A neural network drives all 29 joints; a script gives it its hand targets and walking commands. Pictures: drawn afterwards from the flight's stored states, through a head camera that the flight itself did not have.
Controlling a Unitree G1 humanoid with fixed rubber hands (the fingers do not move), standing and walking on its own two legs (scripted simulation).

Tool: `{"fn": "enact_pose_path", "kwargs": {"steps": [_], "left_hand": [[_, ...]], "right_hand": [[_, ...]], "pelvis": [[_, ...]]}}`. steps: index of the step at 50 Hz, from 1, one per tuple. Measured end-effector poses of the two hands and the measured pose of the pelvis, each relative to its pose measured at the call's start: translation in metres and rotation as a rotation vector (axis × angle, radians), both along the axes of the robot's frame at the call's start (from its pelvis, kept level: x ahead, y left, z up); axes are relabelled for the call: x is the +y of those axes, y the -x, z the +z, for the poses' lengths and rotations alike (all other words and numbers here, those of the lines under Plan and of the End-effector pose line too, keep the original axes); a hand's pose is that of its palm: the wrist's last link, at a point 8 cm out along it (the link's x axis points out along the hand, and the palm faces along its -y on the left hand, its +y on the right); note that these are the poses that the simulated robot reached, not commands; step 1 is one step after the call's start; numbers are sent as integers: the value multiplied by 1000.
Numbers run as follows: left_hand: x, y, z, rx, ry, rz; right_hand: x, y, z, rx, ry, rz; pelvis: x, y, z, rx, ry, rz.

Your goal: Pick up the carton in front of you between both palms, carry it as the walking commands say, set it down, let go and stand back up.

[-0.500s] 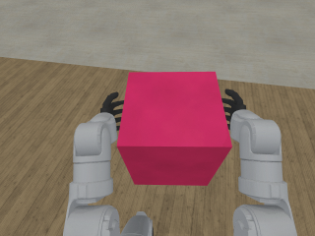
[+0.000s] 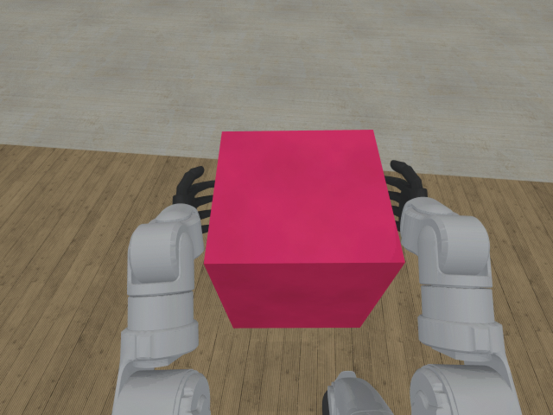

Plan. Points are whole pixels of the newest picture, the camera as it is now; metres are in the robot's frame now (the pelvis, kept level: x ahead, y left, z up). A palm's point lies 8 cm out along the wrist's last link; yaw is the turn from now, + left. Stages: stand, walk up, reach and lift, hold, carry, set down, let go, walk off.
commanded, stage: carry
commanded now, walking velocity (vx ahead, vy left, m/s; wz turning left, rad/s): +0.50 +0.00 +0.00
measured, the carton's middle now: (296, 237) +0.36 -0.02 +0.03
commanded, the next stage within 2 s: none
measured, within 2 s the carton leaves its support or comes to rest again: neither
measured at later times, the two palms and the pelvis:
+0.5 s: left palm (204, 102) +0.64 +0.13 +0.09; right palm (359, 92) +0.65 -0.16 +0.08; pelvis +0.29 -0.03 -0.03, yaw +1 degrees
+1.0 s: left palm (213, 40) +0.94 +0.14 +0.05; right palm (332, 36) +0.93 -0.16 +0.06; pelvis +0.58 +0.01 -0.05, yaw +0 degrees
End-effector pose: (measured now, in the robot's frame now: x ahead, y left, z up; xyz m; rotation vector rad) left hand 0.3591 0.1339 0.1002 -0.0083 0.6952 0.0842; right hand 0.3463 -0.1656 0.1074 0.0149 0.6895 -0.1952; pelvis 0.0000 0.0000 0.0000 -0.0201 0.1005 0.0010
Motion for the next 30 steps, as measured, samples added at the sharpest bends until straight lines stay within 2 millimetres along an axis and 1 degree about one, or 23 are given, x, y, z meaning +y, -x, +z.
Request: {"fn": "enact_pose_path", "kwargs": {"steps": [4, 7, 8, 10, 13, 15, 17, 20, 24, 27, 30], "left_hand": [[-9, -55, 8, -40, -7, 12], [-16, -98, 4, -55, -28, 26], [-17, -110, 1, -52, -43, 31], [-18, -129, -9, -12, -62, 41], [-13, -149, -27, 69, -61, 65], [-10, -163, -32, 97, -60, 76], [-8, -181, -33, 100, -58, 87], [-5, -213, -28, 77, -51, 99], [-1, -263, -17, 29, -42, 103], [4, -304, -13, 4, -35, 101], [14, -346, -18, -1, -31, 97]], "right_hand": [[-9, -58, 5, -40, -4, 15], [-16, -107, -3, -55, -6, 43], [-18, -122, -9, -52, -12, 54], [-18, -147, -21, -11, -19, 75], [-13, -176, -35, 68, -9, 109], [-10, -196, -40, 96, -6, 123], [-8, -216, -40, 100, -8, 131], [-5, -249, -37, 77, -15, 130], [-1, -296, -28, 28, -26, 116], [5, -334, -24, 4, -29, 105], [14, -375, -28, -1, -27, 99]], "pelvis": [[-11, -58, -12, -4, -18, 6], [-22, -106, -33, -26, -40, 19], [-23, -118, -38, -28, -26, 14], [-28, -138, -41, -30, -19, 13], [-35, -166, -36, -27, -31, 11], [-38, -184, -32, -24, -35, 14], [-40, -202, -29, -20, -37, 15], [-40, -232, -26, -12, -40, 15], [-35, -277, -25, -4, -38, 10], [-28, -316, -28, -1, -32, 6], [-18, -361, -37, -3, -21, 2]]}}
